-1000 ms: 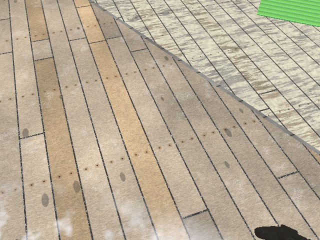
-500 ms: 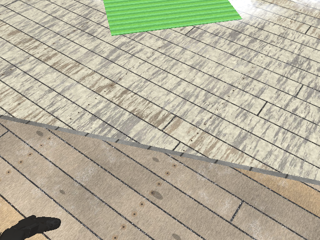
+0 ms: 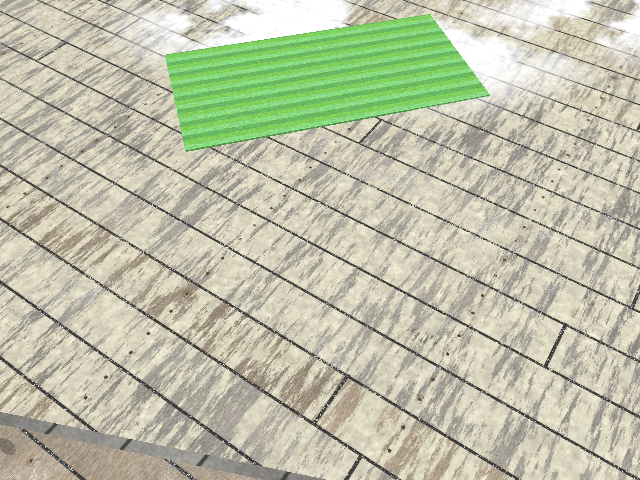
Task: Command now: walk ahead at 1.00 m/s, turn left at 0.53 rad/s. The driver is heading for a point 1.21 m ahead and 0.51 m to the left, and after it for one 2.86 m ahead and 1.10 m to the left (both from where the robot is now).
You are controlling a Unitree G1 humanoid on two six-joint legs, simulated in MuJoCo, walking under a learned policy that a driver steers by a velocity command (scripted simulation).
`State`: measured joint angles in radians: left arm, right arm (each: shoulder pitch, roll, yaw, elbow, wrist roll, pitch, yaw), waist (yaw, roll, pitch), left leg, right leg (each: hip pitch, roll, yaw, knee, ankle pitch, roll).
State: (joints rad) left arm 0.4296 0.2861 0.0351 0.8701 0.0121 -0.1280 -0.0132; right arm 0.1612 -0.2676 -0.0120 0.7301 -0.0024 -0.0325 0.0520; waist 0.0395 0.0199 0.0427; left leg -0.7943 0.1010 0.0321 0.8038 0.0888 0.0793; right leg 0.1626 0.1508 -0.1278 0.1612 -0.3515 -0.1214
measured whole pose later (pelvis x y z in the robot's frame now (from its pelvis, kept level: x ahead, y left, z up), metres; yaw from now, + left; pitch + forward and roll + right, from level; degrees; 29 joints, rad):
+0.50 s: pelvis +0.48 +0.06 +0.00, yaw +25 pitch +4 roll +0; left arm -0.05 0.25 -0.06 0.55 0.03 -0.08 -0.01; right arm 0.47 -0.33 -0.09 0.84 0.00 -0.06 0.01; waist -0.15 0.00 0.02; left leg 0.08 -0.15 -0.28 0.33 -0.42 0.15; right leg -0.63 -0.06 0.08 0.53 0.00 0.03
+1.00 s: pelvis +0.82 +0.22 -0.02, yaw +54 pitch +0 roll -1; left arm 0.16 0.31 0.04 0.71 -0.02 -0.07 0.02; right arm 0.10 -0.36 -0.08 0.59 0.00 0.00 0.04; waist 0.02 0.01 0.14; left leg -0.54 -0.13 0.02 0.66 -0.13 0.15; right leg -0.31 0.01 0.01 1.32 -0.54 0.06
